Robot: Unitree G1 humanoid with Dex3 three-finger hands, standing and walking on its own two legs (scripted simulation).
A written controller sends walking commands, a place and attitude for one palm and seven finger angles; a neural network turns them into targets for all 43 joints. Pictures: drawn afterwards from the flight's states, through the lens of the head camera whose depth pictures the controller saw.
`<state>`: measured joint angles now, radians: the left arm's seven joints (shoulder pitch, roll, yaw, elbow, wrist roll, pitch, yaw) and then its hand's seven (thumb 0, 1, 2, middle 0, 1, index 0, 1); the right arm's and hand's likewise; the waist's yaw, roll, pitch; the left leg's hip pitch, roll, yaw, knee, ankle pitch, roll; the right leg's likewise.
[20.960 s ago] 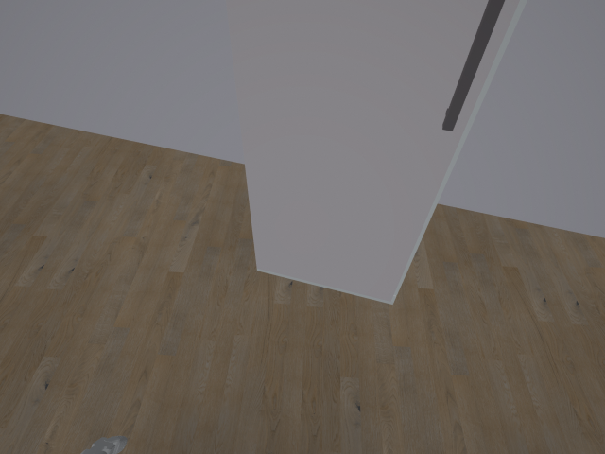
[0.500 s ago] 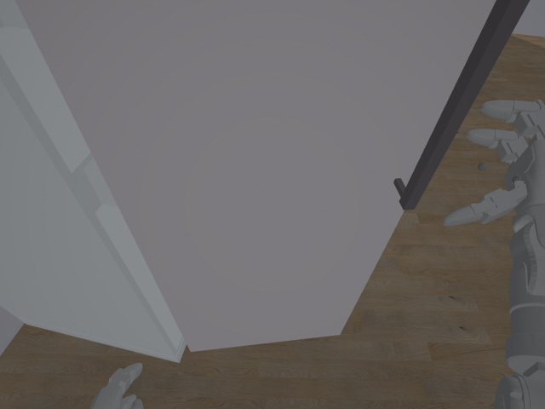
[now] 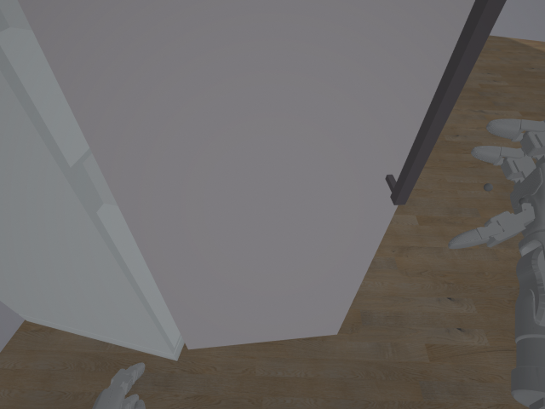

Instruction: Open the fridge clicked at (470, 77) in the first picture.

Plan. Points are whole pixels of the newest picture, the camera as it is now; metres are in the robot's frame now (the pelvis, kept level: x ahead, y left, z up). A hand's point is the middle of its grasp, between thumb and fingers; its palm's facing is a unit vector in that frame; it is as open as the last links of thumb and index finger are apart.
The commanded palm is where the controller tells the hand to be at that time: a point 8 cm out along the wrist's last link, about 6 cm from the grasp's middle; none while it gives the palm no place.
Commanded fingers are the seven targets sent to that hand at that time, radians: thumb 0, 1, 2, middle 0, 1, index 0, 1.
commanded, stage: slip the hand off the handle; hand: right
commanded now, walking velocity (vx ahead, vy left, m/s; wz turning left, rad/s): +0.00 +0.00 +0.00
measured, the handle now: (428, 112) +0.45 -0.17 +0.23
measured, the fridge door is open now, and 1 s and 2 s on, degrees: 71 71 71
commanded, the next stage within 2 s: draw the hand back to the body in 0.36 s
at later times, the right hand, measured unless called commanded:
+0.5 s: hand (512, 235) +0.28 -0.23 +0.19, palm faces +0.19 +0.97 -0.17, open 14.7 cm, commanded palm +0.26 -0.28 +0.20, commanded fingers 0.00 0.55 -0.20 0.25 1.15 0.25 1.15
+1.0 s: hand (544, 287) +0.23 -0.25 +0.19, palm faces +0.11 +0.99 -0.03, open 14.6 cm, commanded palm +0.19 -0.29 +0.19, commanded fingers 0.00 0.30 -0.32 0.24 1.00 0.24 1.00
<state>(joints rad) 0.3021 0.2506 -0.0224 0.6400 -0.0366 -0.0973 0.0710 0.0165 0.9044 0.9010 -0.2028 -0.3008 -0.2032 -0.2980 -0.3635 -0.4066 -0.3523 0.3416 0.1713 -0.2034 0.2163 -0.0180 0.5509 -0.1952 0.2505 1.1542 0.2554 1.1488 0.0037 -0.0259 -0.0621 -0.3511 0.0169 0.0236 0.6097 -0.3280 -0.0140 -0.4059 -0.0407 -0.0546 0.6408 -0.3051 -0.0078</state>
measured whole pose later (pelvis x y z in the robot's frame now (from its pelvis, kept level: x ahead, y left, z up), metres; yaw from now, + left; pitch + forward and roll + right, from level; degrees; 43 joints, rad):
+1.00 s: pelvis +0.00 +0.02 +0.01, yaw -2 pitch -3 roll +1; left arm 0.21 0.27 -0.07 0.61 -0.07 -0.21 0.12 0.02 0.90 0.90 -0.20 -0.30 -0.20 -0.30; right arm 0.04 -0.39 -0.42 -0.10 0.37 0.24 0.37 -0.02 0.52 -0.21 0.25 1.13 0.25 1.13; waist -0.08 -0.05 -0.06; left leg -0.16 0.01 0.06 0.52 -0.30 0.00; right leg -0.23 -0.04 -0.01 0.55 -0.26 0.01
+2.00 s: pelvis +0.02 +0.00 +0.02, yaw -1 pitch -5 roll +0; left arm 0.18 0.21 -0.04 0.66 0.03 -0.11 0.09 0.02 0.90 0.90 -0.20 -0.30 -0.20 -0.30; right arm 0.41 -0.33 -0.34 -0.36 0.08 -0.04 -0.10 0.01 -0.88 -0.89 0.20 0.31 0.21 0.31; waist -0.09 -0.04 0.01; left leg -0.03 0.03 0.04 0.38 -0.26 -0.02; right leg -0.09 -0.02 -0.04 0.41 -0.23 0.00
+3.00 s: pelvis -0.11 -0.02 -0.01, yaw -5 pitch -2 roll +2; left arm 0.23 0.22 0.00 0.63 0.02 -0.11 0.08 0.02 0.90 0.90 -0.21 -0.30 -0.21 -0.30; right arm 0.48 -0.37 -0.43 -0.50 0.03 -0.27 -0.14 0.01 -0.89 -0.89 0.21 0.31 0.21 0.30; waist -0.04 0.01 0.03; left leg -0.38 0.00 -0.05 0.59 -0.19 -0.05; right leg -0.48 0.01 -0.03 0.68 -0.33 -0.03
